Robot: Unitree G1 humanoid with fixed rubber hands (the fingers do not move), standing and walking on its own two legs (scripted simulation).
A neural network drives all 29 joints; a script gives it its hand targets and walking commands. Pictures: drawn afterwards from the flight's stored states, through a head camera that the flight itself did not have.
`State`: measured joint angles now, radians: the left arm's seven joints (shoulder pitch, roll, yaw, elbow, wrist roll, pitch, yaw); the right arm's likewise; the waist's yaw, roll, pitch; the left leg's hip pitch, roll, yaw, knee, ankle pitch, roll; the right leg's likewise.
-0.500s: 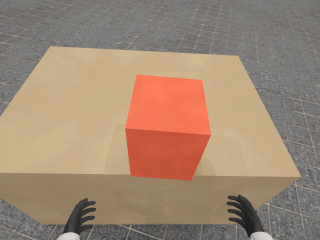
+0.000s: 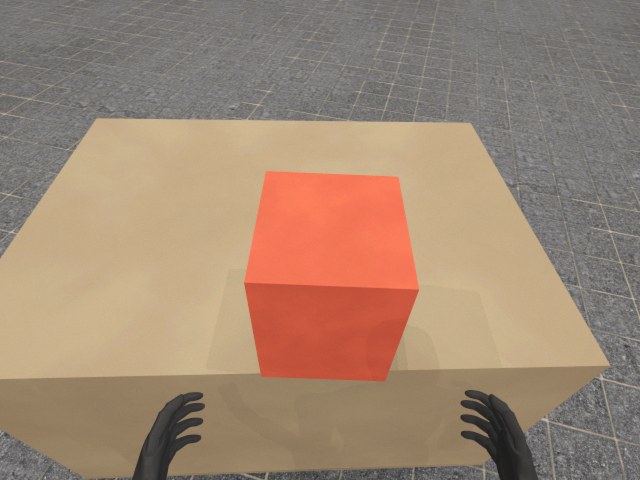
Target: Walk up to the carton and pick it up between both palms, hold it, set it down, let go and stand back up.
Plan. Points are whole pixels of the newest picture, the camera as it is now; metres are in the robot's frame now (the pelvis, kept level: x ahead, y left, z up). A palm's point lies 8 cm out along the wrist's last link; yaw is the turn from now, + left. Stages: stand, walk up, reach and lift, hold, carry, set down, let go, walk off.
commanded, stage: reach and lift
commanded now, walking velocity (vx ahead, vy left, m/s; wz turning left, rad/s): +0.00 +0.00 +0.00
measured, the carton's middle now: (327, 279) +0.40 +0.02 -0.01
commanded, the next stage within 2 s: none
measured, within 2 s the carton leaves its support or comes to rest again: neither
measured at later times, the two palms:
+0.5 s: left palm (167, 411) +0.20 +0.21 -0.02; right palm (509, 426) +0.20 -0.21 -0.02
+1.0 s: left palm (177, 327) +0.28 +0.21 +0.05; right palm (513, 343) +0.27 -0.21 +0.05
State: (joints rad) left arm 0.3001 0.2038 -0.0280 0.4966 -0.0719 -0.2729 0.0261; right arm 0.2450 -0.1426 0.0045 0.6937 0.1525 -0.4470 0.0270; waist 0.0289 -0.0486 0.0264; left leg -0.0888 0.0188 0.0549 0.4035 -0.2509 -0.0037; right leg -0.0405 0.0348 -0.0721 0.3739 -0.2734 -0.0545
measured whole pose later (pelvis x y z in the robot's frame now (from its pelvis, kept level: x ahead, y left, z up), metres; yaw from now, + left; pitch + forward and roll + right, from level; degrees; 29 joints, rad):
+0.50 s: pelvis -0.01 -0.01 +0.00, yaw +0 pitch -4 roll +1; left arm 0.11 0.24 -0.04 0.58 -0.18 -0.35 0.01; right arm 0.10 -0.14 0.06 0.67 0.23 -0.45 -0.03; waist 0.01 -0.05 0.01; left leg -0.12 0.02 0.05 0.45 -0.26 -0.01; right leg -0.09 0.03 -0.06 0.47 -0.31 -0.07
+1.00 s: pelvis -0.02 +0.00 +0.00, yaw -2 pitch -2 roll +0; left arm -0.14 0.21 0.04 0.37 -0.15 0.08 0.04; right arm -0.15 -0.21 0.01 0.47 0.28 -0.04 -0.05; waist 0.02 -0.04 -0.01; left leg -0.12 0.02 0.08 0.33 -0.19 0.00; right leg -0.10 0.04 -0.02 0.34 -0.22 -0.05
